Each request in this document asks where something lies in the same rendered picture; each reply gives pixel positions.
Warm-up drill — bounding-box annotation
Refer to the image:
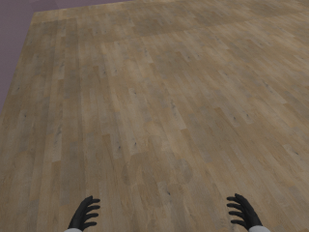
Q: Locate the robot left hand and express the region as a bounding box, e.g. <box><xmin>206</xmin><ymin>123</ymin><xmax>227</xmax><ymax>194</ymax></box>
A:
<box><xmin>68</xmin><ymin>195</ymin><xmax>100</xmax><ymax>232</ymax></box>

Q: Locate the robot right hand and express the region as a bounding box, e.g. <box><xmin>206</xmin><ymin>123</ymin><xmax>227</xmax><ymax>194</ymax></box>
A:
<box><xmin>226</xmin><ymin>193</ymin><xmax>263</xmax><ymax>232</ymax></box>

